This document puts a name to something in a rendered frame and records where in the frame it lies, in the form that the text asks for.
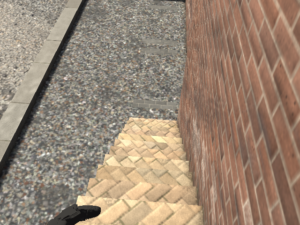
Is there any robot left hand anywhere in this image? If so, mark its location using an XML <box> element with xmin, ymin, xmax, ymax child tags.
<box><xmin>45</xmin><ymin>203</ymin><xmax>101</xmax><ymax>225</ymax></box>

